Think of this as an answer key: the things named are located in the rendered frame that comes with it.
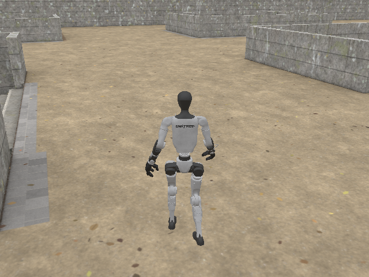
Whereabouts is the robot left foot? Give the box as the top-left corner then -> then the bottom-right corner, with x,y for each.
168,216 -> 176,230

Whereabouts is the right robot hand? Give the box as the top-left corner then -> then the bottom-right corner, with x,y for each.
202,151 -> 215,160

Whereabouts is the left robot upper arm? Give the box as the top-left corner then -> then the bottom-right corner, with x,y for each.
156,116 -> 173,149

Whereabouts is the robot head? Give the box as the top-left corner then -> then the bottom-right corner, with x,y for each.
175,91 -> 195,119

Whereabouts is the left robot hand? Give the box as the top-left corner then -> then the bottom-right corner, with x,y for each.
145,162 -> 159,177

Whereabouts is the robot right forearm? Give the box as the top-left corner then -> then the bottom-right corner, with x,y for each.
207,138 -> 215,154

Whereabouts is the robot left forearm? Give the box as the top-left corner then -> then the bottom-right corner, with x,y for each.
148,140 -> 161,165

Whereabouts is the right robot upper arm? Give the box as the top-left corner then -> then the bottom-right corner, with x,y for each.
197,116 -> 213,147

